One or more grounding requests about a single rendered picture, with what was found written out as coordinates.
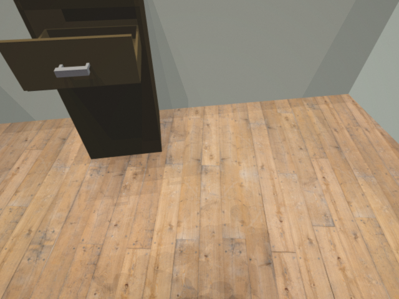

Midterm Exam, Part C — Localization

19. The handle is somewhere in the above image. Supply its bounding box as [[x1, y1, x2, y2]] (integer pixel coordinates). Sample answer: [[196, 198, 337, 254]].
[[54, 63, 90, 78]]

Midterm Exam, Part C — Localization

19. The cabinet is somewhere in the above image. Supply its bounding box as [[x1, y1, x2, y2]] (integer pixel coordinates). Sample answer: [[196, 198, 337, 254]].
[[13, 0, 162, 159]]

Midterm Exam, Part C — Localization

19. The drawer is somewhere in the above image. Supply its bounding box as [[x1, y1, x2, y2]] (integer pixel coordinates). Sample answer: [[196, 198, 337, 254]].
[[0, 25, 142, 92]]

